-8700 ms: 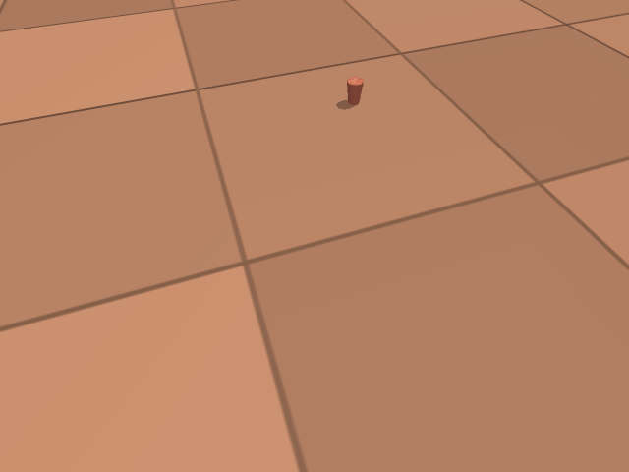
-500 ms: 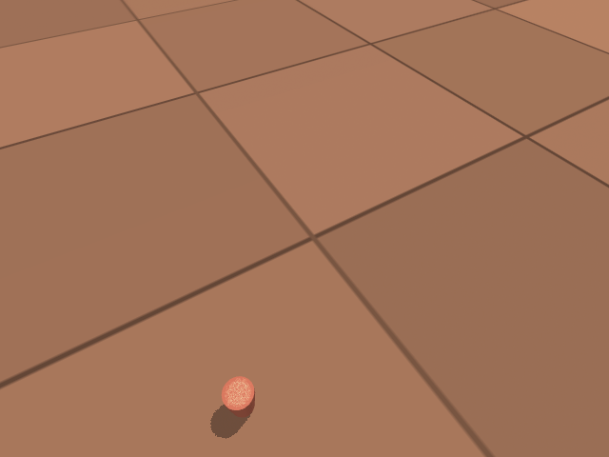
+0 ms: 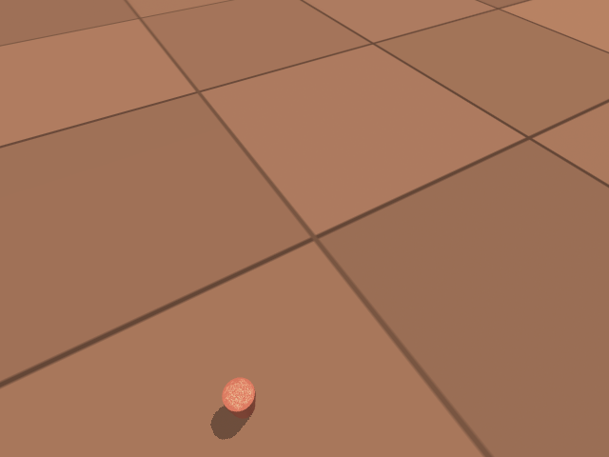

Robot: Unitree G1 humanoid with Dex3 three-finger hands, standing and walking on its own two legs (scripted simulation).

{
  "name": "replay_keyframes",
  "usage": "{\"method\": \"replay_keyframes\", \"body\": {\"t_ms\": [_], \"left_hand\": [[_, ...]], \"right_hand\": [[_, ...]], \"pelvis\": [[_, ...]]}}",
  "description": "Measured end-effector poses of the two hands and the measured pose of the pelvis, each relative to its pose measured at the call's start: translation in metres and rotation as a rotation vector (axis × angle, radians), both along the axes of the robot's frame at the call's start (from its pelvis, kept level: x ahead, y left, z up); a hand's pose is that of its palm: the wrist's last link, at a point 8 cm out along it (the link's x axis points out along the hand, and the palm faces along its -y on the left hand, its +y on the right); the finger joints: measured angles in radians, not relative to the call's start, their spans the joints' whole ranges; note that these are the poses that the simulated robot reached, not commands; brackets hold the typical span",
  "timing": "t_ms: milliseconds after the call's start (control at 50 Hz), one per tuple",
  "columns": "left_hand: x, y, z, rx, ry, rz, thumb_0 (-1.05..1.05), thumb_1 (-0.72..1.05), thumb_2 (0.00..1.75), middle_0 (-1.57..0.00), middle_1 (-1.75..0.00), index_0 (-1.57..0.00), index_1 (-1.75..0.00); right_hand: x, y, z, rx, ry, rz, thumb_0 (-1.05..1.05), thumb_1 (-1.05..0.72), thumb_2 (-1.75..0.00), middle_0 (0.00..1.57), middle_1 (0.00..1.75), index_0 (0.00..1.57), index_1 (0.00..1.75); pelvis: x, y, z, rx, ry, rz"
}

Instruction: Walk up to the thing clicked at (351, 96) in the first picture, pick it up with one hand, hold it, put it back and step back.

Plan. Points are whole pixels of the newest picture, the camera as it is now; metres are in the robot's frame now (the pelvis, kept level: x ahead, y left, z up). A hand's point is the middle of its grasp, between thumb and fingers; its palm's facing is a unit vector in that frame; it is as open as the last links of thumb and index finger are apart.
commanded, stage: stand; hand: left
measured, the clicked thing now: (241, 401) +0.39 +0.20 -0.72
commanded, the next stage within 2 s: go down in 0.66 s
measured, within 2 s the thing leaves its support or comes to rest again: neither
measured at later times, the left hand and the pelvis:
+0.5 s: hand out of the picture +0.08 +0.25 -0.16, palm faces -0.03 -0.94 -0.34, open 7.4 cm; pelvis +0.01 +0.00 +0.00, yaw +0 degrees
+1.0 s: hand (144, 453) +0.16 +0.26 -0.17, palm faces +0.06 -0.95 -0.32, open 11.0 cm; pelvis -0.01 +0.00 -0.02, yaw +0 degrees
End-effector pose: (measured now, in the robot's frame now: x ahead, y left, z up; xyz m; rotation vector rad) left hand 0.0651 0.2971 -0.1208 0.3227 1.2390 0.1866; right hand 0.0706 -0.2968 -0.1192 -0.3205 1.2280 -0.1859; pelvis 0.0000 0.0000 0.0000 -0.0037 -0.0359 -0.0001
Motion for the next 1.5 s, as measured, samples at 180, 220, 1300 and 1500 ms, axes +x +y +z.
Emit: {"method": "replay_keyframes", "body": {"t_ms": [180,220,1300,1500], "left_hand": [[0.001,0.0,-0.001,-0.002,0.008,0.003,0.0,0.9,0.9,-0.2,-0.3,-0.21,-0.3],[0.001,0.0,-0.001,-0.002,0.011,0.004,0.0,0.9,0.9,-0.2,-0.3,-0.21,-0.3],[0.068,0.037,-0.059,-0.03,-0.259,0.047,0.0,-0.3,0.13,-0.07,-0.12,-0.09,-0.1],[0.061,0.042,-0.074,-0.034,-0.287,0.054,-0.01,-0.52,0.05,-0.08,-0.09,-0.1,-0.07]], "right_hand": [[0.002,0.0,0.0,0.0,0.006,0.0,0.0,-0.9,-0.89,0.2,0.3,0.2,0.3],[0.002,0.001,-0.001,0.001,0.009,-0.001,0.0,-0.9,-0.89,0.2,0.3,0.2,0.3],[0.036,0.035,-0.062,0.025,-0.253,0.02,0.01,-0.91,-0.89,0.2,0.3,0.2,0.3],[0.086,0.05,-0.072,0.016,-0.39,0.105,0.01,-0.9,-0.89,0.2,0.3,0.2,0.3]], "pelvis": [[0.003,0.001,0.0,0.0,0.004,0.001],[0.003,0.001,0.0,0.001,0.004,0.001],[-0.015,0.002,-0.086,-0.023,0.313,-0.004],[-0.015,0.002,-0.11,-0.037,0.372,0.006]]}}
